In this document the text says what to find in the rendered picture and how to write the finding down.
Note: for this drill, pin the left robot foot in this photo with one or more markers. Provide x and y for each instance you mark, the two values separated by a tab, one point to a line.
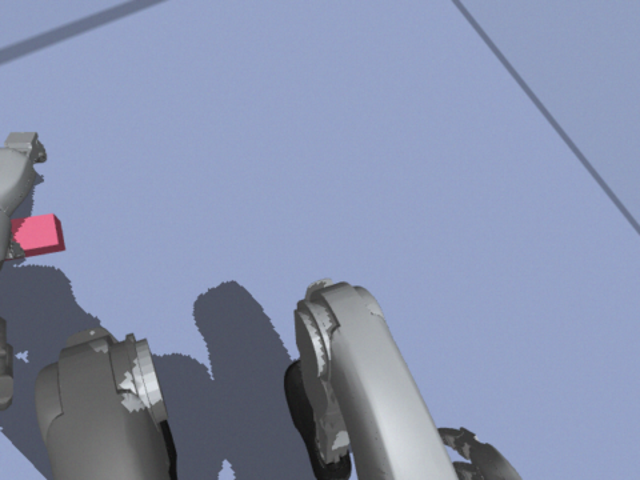
170	449

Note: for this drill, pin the right robot foot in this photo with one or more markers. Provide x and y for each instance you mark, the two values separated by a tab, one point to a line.
303	419

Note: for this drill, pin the small box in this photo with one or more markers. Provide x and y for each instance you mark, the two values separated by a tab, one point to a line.
38	235

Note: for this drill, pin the left robot hand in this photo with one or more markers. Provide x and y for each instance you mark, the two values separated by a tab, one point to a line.
17	175

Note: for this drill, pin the right robot hand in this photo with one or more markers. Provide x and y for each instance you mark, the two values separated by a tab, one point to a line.
487	462

